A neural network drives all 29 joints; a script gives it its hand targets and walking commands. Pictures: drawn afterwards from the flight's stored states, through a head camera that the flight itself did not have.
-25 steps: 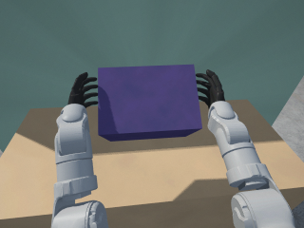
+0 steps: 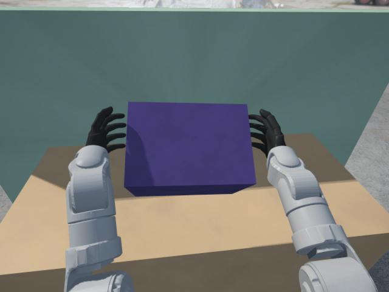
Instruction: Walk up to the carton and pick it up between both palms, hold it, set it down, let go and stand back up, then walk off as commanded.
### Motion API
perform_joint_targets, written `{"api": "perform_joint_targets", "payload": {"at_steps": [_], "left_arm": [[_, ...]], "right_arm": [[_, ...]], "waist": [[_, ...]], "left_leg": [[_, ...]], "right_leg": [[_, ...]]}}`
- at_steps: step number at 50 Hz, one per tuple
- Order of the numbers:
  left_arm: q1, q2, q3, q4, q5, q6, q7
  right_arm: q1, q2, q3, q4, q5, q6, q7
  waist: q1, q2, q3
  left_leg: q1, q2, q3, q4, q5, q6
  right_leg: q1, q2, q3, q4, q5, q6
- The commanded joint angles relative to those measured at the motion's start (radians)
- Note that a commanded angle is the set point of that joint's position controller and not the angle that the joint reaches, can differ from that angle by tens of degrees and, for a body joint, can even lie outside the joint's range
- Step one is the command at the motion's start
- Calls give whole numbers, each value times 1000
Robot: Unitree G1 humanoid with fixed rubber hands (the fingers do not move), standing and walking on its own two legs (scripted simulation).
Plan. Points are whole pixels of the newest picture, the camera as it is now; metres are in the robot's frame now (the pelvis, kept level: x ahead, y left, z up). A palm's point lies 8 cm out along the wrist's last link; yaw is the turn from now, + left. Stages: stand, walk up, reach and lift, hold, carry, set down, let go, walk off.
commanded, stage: hold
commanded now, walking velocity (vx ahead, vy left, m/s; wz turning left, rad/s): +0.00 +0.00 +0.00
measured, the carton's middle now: (187, 153) +0.41 +0.01 +0.14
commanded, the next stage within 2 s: set down in 0.60 s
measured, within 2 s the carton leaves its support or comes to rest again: neither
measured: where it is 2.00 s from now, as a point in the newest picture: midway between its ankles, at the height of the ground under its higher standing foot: outside the picture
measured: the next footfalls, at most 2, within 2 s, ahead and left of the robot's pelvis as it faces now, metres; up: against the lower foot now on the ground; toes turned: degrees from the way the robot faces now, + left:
none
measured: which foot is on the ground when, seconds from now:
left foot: down 0.00-1.00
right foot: down 0.00-1.00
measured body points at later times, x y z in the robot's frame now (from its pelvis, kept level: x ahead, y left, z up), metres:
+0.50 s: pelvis +0.04 +0.00 +0.00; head +0.00 +0.03 +0.45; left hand +0.42 +0.18 +0.20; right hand +0.43 -0.16 +0.20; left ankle +0.04 +0.13 -0.75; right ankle +0.01 -0.13 -0.75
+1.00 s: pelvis +0.01 -0.01 +0.00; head -0.04 +0.02 +0.45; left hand +0.38 +0.18 +0.20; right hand +0.38 -0.16 +0.23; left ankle +0.04 +0.13 -0.75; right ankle +0.01 -0.13 -0.75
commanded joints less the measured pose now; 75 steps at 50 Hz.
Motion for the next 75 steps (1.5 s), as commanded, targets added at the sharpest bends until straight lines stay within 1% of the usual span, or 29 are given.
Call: {"api": "perform_joint_targets", "payload": {"at_steps": [1,2,6,7,10,12,17,19,21,23,25,27,28,29,30,31,38,40,42,46,49,52,54,59,60,65,69,74,75], "left_arm": [[-684,-337,-243,251,-133,-102,-131],[-670,-323,-216,321,-119,-104,-130],[-822,-408,-293,267,-169,-188,-97],[-806,-398,-265,285,-154,-201,-104],[-731,-379,-260,253,-150,-203,-85],[-678,-392,-242,275,-129,-183,-102],[-642,-421,-331,141,-146,-169,-110],[-634,-416,-337,86,-171,-162,-101],[-569,-419,-384,19,-188,-152,-102],[-495,-463,-452,-114,-237,-137,-95],[-498,-440,-515,-196,-258,-140,-82],[-401,-448,-473,-179,-199,-94,-97],[-349,-386,-424,-107,-161,-70,-123],[-331,-392,-417,-172,-151,-56,-138],[-307,-368,-378,-172,-139,-36,-160],[-346,-366,-490,-231,-177,-74,-149],[-463,-403,-511,-175,-205,-147,-134],[-472,-387,-440,-101,-158,-193,-140],[-507,-309,-272,46,-48,-228,-164],[-515,-268,-157,181,-23,-254,-203],[-612,-286,-202,127,-60,-325,-175],[-655,-314,-256,153,-82,-384,-152],[-630,-295,-219,275,-51,-402,-148],[-624,-309,-208,327,-34,-463,-135],[-670,-350,-254,232,-53,-490,-116],[-636,-425,-432,127,-135,-563,-83],[-445,-399,-405,117,-82,-546,-75],[-281,-370,-329,226,-28,-478,-130],[-339,-374,-348,147,-40,-474,-149]], "right_arm": [[-761,428,108,-131,-8,-95,191],[-769,465,113,-130,-23,-101,185],[-869,498,102,-95,-12,-169,191],[-808,524,86,-14,-34,-165,192],[-764,502,119,-18,-4,-179,198],[-714,495,133,18,-14,-164,189],[-624,435,148,44,26,-151,166],[-682,403,203,-67,94,-152,151],[-601,401,237,-88,112,-141,139],[-606,405,321,-303,154,-150,111],[-590,441,379,-386,157,-134,87],[-433,391,358,-314,122,-88,71],[-397,405,372,-307,132,-59,58],[-359,358,369,-296,149,-40,57],[-332,371,388,-361,158,-22,51],[-391,423,421,-425,244,-21,61],[-575,384,362,-518,123,-132,68],[-516,369,299,-332,30,-162,76],[-518,407,191,-200,-52,-201,94],[-551,440,99,-152,-98,-270,108],[-583,484,96,-186,-144,-347,132],[-524,511,70,-89,-189,-403,127],[-528,499,8,-36,-250,-413,135],[-445,507,29,55,-275,-449,130],[-462,564,57,-4,-255,-475,136],[-404,564,165,-53,-197,-555,109],[-292,545,245,38,-157,-547,92],[-229,549,282,14,-150,-512,58],[-231,537,297,42,-134,-504,54]], "waist": [[33,-21,-108],[48,-62,-87],[45,33,-261],[22,4,-231],[45,25,-305],[32,-10,-238],[-18,81,-254],[8,72,-308],[-22,101,-348],[-41,80,-510],[-51,96,-520],[-76,122,-394],[-54,61,-346],[-57,81,-326],[-38,39,-344],[60,70,-310],[10,75,-410],[5,60,-327],[33,41,-172],[34,-24,-54],[53,-41,-149],[4,7,-142],[16,-14,-80],[20,-12,-85],[26,6,-167],[-14,83,-426],[17,90,-368],[22,43,-225],[12,29,-225]], "left_leg": [[-140,-53,69,-157,-292,82],[-141,-70,76,-145,-287,97],[-49,-50,55,-130,-218,66],[-33,-58,61,-132,-219,70],[7,-67,70,-95,-117,51],[35,-65,66,-94,-61,50],[119,-54,57,-64,111,-7],[147,-58,50,-27,256,-20],[198,-63,46,18,388,-44],[264,-69,39,88,615,-63],[285,-68,16,128,684,-64],[283,-68,21,116,694,-79],[254,-80,44,86,626,-58],[281,-67,38,66,621,-64],[238,-76,51,67,607,-44],[197,-61,18,10,596,-59],[287,-59,17,77,616,-67],[271,-59,24,40,497,-58],[176,-66,66,-31,200,-4],[9,-74,99,-124,-95,47],[-1,-63,109,-124,-92,55],[-13,-76,113,-119,-103,45],[-49,-69,117,-145,-160,57],[-19,-68,124,-146,-131,69],[18,-55,122,-129,-83,49],[294,-40,76,21,407,-19],[330,-45,65,71,649,-53],[286,-55,86,36,564,-33],[290,-47,80,44,577,-35]], "right_leg": [[-113,48,-77,-88,-276,-4],[-142,25,-59,-114,-319,-2],[-169,49,-94,-76,-220,-4],[-173,43,-95,-92,-234,-1],[-128,41,-78,-85,-134,10],[-125,36,-79,-92,-87,12],[-90,54,-86,-74,51,-7],[-62,70,-88,-58,160,8],[-17,66,-80,-46,301,9],[80,80,-88,3,542,21],[60,79,-88,43,588,30],[83,67,-74,24,624,24],[106,61,-66,-3,588,34],[104,63,-66,-12,573,19],[181,57,-55,9,630,24],[141,99,-105,15,431,35],[30,77,-109,-19,428,35],[17,59,-112,-63,337,25],[17,30,-101,-87,153,21],[28,11,-82,-110,-116,31],[33,15,-98,-84,-167,32],[28,7,-99,-75,-163,41],[30,7,-106,-88,-208,34],[28,5,-93,-75,-167,35],[63,20,-118,-50,-105,42],[63,41,-141,-24,274,36],[102,51,-130,-15,459,36],[134,28,-116,-26,588,57],[120,33,-119,-13,581,54]]}}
